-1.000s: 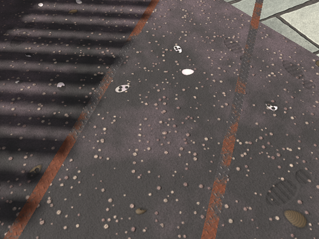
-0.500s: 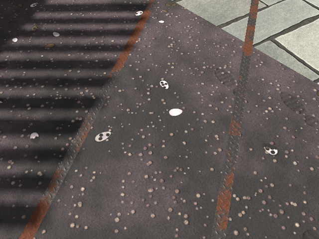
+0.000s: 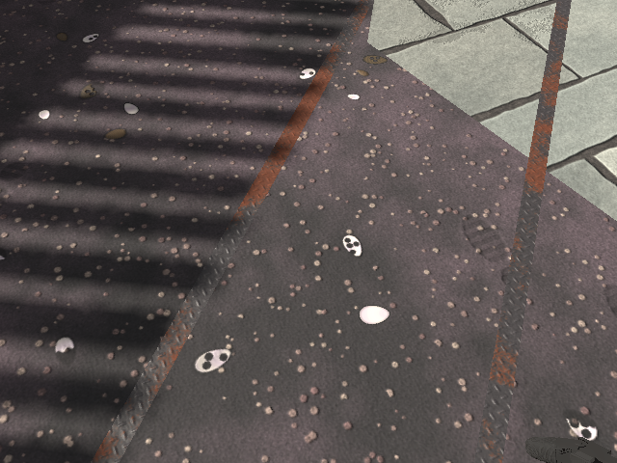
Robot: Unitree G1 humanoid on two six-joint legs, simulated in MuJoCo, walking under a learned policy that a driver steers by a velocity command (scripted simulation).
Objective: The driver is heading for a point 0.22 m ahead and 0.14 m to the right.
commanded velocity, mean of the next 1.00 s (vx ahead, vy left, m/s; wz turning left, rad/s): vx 0.15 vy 0.00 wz -0.09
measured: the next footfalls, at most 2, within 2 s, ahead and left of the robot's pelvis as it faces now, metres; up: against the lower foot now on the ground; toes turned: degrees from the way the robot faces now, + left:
right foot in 0.42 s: +0.31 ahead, -0.13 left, +0.00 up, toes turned -6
left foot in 0.66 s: +0.25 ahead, +0.12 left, +0.00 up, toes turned -3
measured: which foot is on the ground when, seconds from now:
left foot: down 0.00-0.44, up 0.46-0.64, down 0.66-1.00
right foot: up 0.00-0.40, down 0.42-1.00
